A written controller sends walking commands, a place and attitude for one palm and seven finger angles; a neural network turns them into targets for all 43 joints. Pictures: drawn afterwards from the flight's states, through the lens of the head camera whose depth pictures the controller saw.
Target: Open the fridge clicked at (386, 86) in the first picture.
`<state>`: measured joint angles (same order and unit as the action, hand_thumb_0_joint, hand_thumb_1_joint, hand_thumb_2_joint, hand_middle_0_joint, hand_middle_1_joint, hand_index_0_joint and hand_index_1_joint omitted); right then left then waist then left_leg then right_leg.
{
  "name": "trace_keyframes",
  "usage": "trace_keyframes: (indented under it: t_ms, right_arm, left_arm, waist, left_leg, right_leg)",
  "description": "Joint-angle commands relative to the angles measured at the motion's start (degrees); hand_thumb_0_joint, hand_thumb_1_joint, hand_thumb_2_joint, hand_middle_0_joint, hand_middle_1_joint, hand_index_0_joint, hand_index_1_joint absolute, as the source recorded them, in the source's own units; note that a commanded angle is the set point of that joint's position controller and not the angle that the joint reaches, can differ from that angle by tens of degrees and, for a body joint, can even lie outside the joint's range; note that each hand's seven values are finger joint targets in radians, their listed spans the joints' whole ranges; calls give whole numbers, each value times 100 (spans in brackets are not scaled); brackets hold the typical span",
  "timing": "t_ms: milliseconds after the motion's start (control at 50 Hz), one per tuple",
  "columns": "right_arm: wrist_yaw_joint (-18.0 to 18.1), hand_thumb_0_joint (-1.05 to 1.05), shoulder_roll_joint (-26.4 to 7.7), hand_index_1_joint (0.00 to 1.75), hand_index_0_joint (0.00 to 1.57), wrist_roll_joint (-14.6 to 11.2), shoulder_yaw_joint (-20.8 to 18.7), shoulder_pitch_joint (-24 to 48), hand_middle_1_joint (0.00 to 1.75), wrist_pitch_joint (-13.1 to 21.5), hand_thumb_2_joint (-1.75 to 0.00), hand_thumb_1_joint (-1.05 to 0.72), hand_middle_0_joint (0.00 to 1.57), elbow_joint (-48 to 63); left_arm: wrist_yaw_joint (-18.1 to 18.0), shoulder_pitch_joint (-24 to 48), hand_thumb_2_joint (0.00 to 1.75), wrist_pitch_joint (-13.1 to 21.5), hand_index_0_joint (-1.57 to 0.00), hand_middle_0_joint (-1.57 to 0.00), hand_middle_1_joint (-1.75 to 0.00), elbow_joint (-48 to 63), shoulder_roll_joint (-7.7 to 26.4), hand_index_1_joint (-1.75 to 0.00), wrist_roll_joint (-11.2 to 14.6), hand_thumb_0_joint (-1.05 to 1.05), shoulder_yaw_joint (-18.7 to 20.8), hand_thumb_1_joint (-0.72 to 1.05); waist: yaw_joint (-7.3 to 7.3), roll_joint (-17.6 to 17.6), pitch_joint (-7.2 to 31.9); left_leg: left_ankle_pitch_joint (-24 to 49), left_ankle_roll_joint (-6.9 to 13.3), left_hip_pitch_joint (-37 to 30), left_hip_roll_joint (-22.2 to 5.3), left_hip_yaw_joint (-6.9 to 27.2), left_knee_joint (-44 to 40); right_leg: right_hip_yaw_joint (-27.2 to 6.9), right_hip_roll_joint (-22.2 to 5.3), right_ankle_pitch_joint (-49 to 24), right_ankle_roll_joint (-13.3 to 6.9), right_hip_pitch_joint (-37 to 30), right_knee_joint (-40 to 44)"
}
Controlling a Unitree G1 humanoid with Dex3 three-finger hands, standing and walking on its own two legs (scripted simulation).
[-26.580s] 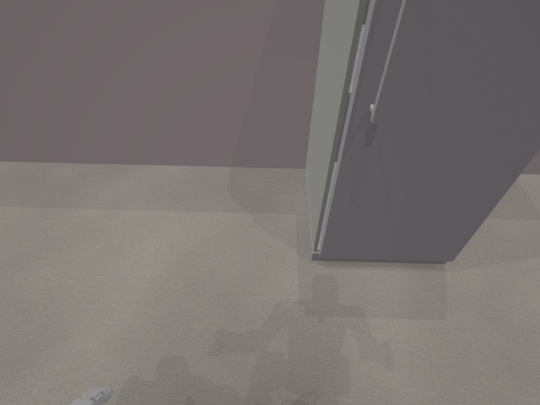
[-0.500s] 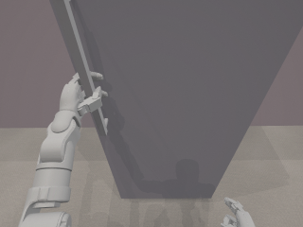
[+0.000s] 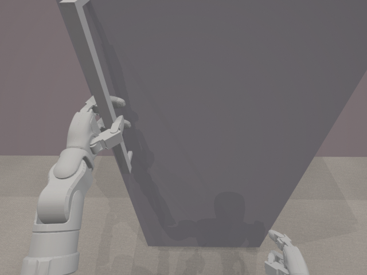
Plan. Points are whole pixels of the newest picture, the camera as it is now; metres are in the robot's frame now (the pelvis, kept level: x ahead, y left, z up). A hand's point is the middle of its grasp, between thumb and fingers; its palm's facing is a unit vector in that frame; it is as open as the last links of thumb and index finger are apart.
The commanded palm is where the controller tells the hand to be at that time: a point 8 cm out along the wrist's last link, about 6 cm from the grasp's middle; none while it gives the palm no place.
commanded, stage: pull the door a little, standing still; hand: left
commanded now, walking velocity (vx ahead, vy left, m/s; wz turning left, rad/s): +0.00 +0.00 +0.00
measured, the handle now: (110, 105) +0.38 +0.19 +0.21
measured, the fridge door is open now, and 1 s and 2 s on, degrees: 0 24 55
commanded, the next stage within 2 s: walk backward, drawing the door open in 0.28 s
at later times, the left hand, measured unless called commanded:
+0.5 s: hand (112, 175) +0.23 +0.14 +0.18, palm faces +0.03 -0.98 -0.20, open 6.5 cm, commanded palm +0.20 +0.20 +0.18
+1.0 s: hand (130, 237) +0.14 +0.09 +0.17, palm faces +0.15 -0.97 -0.20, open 6.8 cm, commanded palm +0.10 +0.14 +0.18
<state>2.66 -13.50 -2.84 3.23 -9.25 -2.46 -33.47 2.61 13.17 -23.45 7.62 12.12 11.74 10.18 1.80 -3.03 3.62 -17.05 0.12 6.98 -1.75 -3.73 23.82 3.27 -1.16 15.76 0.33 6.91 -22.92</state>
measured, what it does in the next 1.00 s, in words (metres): walks backwards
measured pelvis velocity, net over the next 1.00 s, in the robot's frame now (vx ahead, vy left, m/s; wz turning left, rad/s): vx -0.10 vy -0.05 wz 0.09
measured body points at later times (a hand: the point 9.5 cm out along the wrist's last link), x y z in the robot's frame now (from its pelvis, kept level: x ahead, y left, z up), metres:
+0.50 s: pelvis +0.01 +0.00 +0.00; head +0.01 -0.02 +0.44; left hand +0.23 +0.19 +0.19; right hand +0.22 -0.22 -0.08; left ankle -0.05 +0.12 -0.74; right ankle -0.05 -0.12 -0.74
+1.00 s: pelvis -0.10 -0.05 -0.01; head -0.07 -0.06 +0.44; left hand +0.13 +0.14 +0.18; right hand +0.07 -0.26 -0.10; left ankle -0.14 +0.08 -0.69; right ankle -0.03 -0.11 -0.74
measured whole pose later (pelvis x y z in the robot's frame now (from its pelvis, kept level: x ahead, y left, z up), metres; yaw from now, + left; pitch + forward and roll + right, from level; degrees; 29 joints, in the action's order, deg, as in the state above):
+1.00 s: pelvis -0.10 -0.05 -0.01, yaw +5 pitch +1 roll +2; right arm 3.7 -10.7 1.9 1.1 -11.2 -1.3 -30.9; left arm -5.1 -15.9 3.6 33.5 11.2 0.0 0.8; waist -2.9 0.1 -3.3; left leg -24.7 0.4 23.7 0.2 -1.5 53.6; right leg 7.5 -1.0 9.0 -4.7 19.3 -27.4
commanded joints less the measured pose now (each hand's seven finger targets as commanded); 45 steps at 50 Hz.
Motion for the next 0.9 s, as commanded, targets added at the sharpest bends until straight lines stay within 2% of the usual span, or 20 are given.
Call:
trace_keyframes:
  t_ms: [0, 240, 340, 360, 380, 400, 420, 460, 480, 500, 520, 580, 620, 660, 700, 720, 740, 780, 800, 880]
  right_arm:
    - [21, 0, -564, 30, 20, 3, -255, 736, 30, 292, -90, -90, 20, 1035]
    - [-139, 0, -440, 30, 20, 8, -209, 836, 30, 284, -90, -90, 20, 1419]
    - [-189, 0, -419, 30, 20, -1, -201, 911, 30, 413, -90, -90, 20, 1467]
    - [-178, 0, -451, 30, 20, -7, -216, 888, 30, 432, -90, -90, 20, 1422]
    - [-11, 0, -648, 30, 20, 145, -222, 510, 30, 302, -90, -90, 20, 1479]
    - [66, 0, -538, 30, 20, 232, -295, 342, 30, 287, -90, -90, 20, 1224]
    - [69, 0, -521, 30, 20, 278, -296, 386, 30, 259, -90, -90, 20, 1168]
    - [65, 0, -606, 30, 20, 269, -293, 176, 30, 54, -90, -90, 20, 1418]
    - [51, 0, -601, 30, 20, 265, -335, 182, 30, -2, -90, -90, 20, 1460]
    - [54, 0, -591, 30, 20, 273, -349, 380, 30, 15, -90, -90, 20, 1424]
    - [80, 0, -560, 30, 20, 289, -362, 371, 30, -12, -90, -90, 20, 1452]
    - [6, 0, -454, 30, 20, 420, -344, 474, 30, 73, -90, -90, 20, 1483]
    - [-20, 0, -395, 30, 20, 463, -332, 503, 30, 203, -90, -90, 20, 1427]
    - [-37, 0, -365, 30, 20, 452, -333, 514, 30, 280, -90, -90, 20, 1403]
    - [-22, 0, -345, 30, 20, 444, -344, 503, 30, 307, -90, -90, 20, 1367]
    - [-7, 0, -319, 30, 20, 454, -339, 497, 30, 313, -90, -90, 20, 1379]
    - [-13, 0, -275, 30, 20, 474, -334, 498, 30, 288, -90, -90, 20, 1384]
    - [14, 0, -93, 30, 20, 394, -387, 410, 30, 274, -90, -90, 20, 1373]
    - [63, 0, -68, 30, 20, 351, -427, 476, 30, 325, -90, -90, 20, 1366]
    - [139, 0, 79, 30, 20, 457, -318, 521, 30, 449, -90, -90, 20, 1294]
  left_arm:
    - [156, 673, 90, 382, -45, -45, -140, 1780, 809, -140, 116, 0, 288, 90]
    - [290, -1855, 90, 286, -45, -45, -140, 3660, 637, -140, 242, 0, 267, 90]
    - [263, -2908, 90, 351, -45, -45, -140, 4398, 406, -140, 298, 0, 31, 90]
    - [225, -2840, 90, 393, -45, -45, -140, 4518, 604, -140, 300, 0, 225, 90]
    - [-352, -606, 90, 1497, -45, -45, -140, 4648, 1943, -140, -521, 0, 727, 90]
    - [-582, -1055, 90, 1957, -45, -45, -140, 4138, 1735, -140, -575, 0, 818, 90]
    - [-562, -2532, 90, 2039, -45, -45, -140, 3439, 815, -140, -609, 0, 170, 90]
    - [-535, -2852, 90, 2299, -45, -45, -140, 3777, 789, -140, -739, 0, -110, 90]
    - [-531, -2814, 90, 2423, -45, -45, -140, 3837, 872, -140, -759, 0, -72, 90]
    - [-518, -2917, 90, 2608, -45, -45, -140, 3810, 862, -140, -746, 0, -126, 90]
    - [-542, -2944, 90, 2696, -45, -45, -140, 3900, 787, -140, -762, 0, -206, 90]
    - [-637, -2919, 90, 2914, -45, -45, -140, 4012, 653, -140, -852, 0, -375, 90]
    - [-741, -3029, 90, 2988, -45, -45, -140, 3900, 572, -140, -882, 0, -413, 90]
    - [-799, -3142, 90, 3019, -45, -45, -140, 3771, 509, -140, -918, 0, -429, 90]
    - [-837, -3148, 90, 3064, -45, -45, -140, 3772, 574, -140, -951, 0, -399, 90]
    - [-847, -3110, 90, 3124, -45, -45, -140, 3839, 617, -140, -970, 0, -348, 90]
    - [-836, -2967, 90, 3207, -45, -45, -140, 3938, 719, -140, -969, 0, -283, 90]
    - [-845, -2927, 90, 3322, -45, -45, -140, 3883, 957, -140, -998, 0, 100, 90]
    - [-859, -2965, 90, 3327, -45, -45, -140, 3815, 943, -140, -990, 0, 136, 90]
    - [-834, -2792, 90, 3332, -45, -45, -140, 4008, 562, -140, -1125, 0, -170, 90]
  waist:
    - [215, 281, 1665]
    - [331, 155, 1535]
    - [305, 263, 948]
    - [287, 241, 897]
    - [-199, 455, 101]
    - [-234, 691, -115]
    - [-229, 795, 104]
    - [-296, 154, 859]
    - [-300, 213, 1160]
    - [-180, 256, 1270]
    - [-258, 11, 1273]
    - [-194, -652, 1008]
    - [-151, -633, 689]
    - [-152, -410, 425]
    - [-170, -216, 399]
    - [-176, -97, 542]
    - [-217, 195, 653]
    - [-151, 1878, 983]
    - [-42, 2183, 1098]
    - [-93, 1149, 893]
  left_leg:
    - [4186, 117, -757, 21, 201, 225]
    - [4494, 110, -528, -25, 219, 320]
    - [3405, 96, -240, -6, 266, 249]
    - [3183, 91, -202, 5, 251, 233]
    - [2625, 241, 149, -6, 147, 492]
    - [2434, 214, 157, 34, 365, 632]
    - [2959, 244, -21, -3, 375, 722]
    - [5118, 248, -443, -81, 292, 868]
    - [5719, 221, -700, -142, 321, 974]
    - [4870, 246, -790, -230, 499, 770]
    - [5500, 275, -945, -332, 573, 593]
    - [6554, 386, -1267, -824, 901, 109]
    - [6146, 475, -954, -977, 1050, -107]
    - [5393, 445, -582, -970, 923, -107]
    - [4857, 362, -396, -802, 812, 35]
    - [4771, 286, -218, -683, 710, 285]
    - [4079, 169, 207, -486, 625, 590]
    - [-77, 34, 1236, 361, 326, 2034]
    - [-1028, 106, 1555, 460, 529, 2698]
    - [-850, -4, 1664, 211, 422, 3768]
  right_leg:
    - [52, 141, -4018, -144, -725, -297]
    - [118, 113, -4250, -87, -717, -471]
    - [199, 186, -3274, -87, -274, -380]
    - [182, 199, -3143, -89, -234, -342]
    - [-564, -36, -3313, 48, 496, 267]
    - [-558, -265, -3303, -58, 735, 408]
    - [-446, -331, -3895, -106, 641, 189]
    - [-93, -218, -5308, 53, 140, -506]
    - [41, -122, -5250, 147, 119, -764]
    - [39, -72, -4233, 109, 195, -674]
    - [35, -8, -3806, 129, 372, -810]
    - [-31, 246, -695, 112, 1161, -1364]
    - [-118, 218, 92, 75, 1284, -1397]
    - [-128, 162, -172, 82, 1140, -976]
    - [-86, 139, -1055, 88, 854, -489]
    - [-148, 22, -2191, 88, 488, -259]
    - [-344, -308, -3799, 54, 82, -163]
    - [-790, -1150, -5980, -270, -549, -19]
    - [-799, -1439, -5773, -352, -573, -34]
    - [-416, -1505, -3529, -916, 228, 116]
